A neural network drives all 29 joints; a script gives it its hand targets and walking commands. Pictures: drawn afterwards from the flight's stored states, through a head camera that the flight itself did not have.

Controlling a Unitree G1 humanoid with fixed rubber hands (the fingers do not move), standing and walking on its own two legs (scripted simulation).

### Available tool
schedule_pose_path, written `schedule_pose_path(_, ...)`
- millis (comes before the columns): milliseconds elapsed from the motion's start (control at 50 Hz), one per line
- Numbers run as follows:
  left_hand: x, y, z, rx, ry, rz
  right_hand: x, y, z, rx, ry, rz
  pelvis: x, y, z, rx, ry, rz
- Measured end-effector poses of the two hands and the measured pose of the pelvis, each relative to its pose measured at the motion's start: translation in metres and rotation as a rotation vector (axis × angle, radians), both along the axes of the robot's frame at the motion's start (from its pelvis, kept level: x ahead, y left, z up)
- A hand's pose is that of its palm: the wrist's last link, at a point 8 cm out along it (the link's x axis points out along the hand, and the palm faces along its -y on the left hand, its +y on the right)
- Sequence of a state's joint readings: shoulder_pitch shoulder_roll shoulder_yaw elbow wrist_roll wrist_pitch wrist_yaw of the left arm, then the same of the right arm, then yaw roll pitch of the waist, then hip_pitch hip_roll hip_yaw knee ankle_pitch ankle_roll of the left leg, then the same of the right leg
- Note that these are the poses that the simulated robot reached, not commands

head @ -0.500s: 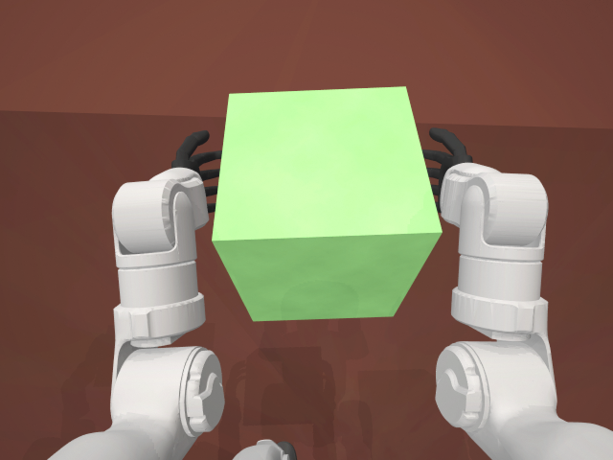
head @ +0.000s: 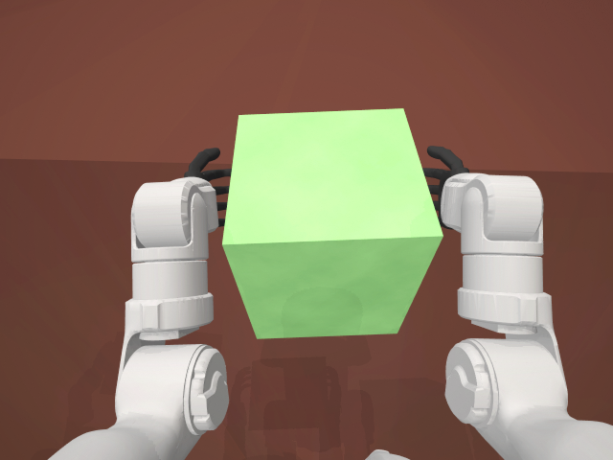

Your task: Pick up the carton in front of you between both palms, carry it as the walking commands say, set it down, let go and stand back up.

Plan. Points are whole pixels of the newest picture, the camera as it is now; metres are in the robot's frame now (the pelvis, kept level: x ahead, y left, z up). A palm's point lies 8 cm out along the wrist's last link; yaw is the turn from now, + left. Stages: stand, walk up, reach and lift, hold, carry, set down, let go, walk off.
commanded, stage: carry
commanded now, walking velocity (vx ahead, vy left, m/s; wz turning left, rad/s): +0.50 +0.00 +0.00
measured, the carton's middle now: (324, 233) +0.39 +0.00 +0.08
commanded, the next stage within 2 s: none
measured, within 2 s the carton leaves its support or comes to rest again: neither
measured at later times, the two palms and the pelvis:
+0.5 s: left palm (220, 65) +0.67 +0.16 +0.18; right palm (405, 70) +0.64 -0.14 +0.18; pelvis +0.28 +0.03 +0.03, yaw -1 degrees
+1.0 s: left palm out of the picture +0.92 +0.15 +0.20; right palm out of the picture +0.94 -0.15 +0.20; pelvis +0.55 -0.02 +0.06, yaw +0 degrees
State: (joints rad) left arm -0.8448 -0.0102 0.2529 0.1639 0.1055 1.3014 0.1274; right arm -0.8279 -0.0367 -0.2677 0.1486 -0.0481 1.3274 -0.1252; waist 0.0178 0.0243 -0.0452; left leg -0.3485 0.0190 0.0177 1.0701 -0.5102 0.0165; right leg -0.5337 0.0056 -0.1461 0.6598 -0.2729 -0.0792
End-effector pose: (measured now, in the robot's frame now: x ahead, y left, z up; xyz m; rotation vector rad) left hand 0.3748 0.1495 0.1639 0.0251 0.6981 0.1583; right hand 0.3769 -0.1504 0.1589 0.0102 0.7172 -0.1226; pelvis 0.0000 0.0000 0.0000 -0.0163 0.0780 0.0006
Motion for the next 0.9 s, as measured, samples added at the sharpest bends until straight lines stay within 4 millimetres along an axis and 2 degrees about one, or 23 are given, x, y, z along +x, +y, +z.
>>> schedule_pose_path(80, 0.026, 0.009, -0.01, 0.005, 0.063, 0.046, 0.043, 0.01, -0.006, 0.001, 0.062, 0.043, 0.037, -0.007, 0.015, 0.019, 0.004, -0.001)
schedule_pose_path(160, 0.065, 0.016, 0.0, -0.012, 0.03, 0.075, 0.087, 0.017, 0.003, 0.012, 0.03, 0.051, 0.075, -0.007, 0.024, 0.029, 0.011, 0.0)
schedule_pose_path(260, 0.129, 0.021, 0.022, -0.029, -0.056, 0.069, 0.145, 0.022, 0.023, 0.021, -0.055, 0.028, 0.134, 0.002, 0.026, 0.027, 0.018, -0.005)
schedule_pose_path(340, 0.191, 0.026, 0.03, -0.036, -0.09, 0.03, 0.195, 0.026, 0.035, -0.001, -0.092, 0.001, 0.192, 0.016, 0.016, 0.027, 0.013, -0.013)
schedule_pose_path(400, 0.235, 0.026, 0.026, -0.04, -0.067, -0.02, 0.225, 0.026, 0.033, -0.038, -0.069, -0.026, 0.229, 0.027, 0.013, 0.038, 0.0, -0.023)
schedule_pose_path(480, 0.281, 0.017, 0.02, -0.044, 0.026, -0.067, 0.253, 0.018, 0.024, -0.049, 0.025, -0.065, 0.268, 0.034, 0.028, 0.014, 0.004, -0.024)
schedule_pose_path(540, 0.313, 0.01, 0.024, -0.053, 0.036, -0.085, 0.277, 0.011, 0.028, -0.045, 0.035, -0.091, 0.295, 0.035, 0.038, 0.002, 0.007, -0.026)
schedule_pose_path(620, 0.358, 0.003, 0.039, -0.067, -0.014, -0.081, 0.322, 0.005, 0.044, -0.035, -0.016, -0.108, 0.336, 0.031, 0.044, -0.002, 0.013, -0.024)
schedule_pose_path(700, 0.404, -0.002, 0.05, -0.064, -0.045, -0.062, 0.375, -0.001, 0.055, -0.022, -0.047, -0.097, 0.387, 0.021, 0.044, 0.002, 0.018, -0.02)
schedule_pose_path(800, 0.464, -0.009, 0.047, -0.023, -0.035, -0.028, 0.45, -0.009, 0.046, -0.018, -0.036, -0.039, 0.459, -0.001, 0.03, -0.007, 0.001, 0.0)
schedule_pose_path(900, 0.501, -0.004, 0.03, 0.014, 0.047, 0.027, 0.511, -0.003, 0.032, -0.006, 0.043, 0.029, 0.507, -0.014, 0.043, 0.01, -0.004, 0.002)
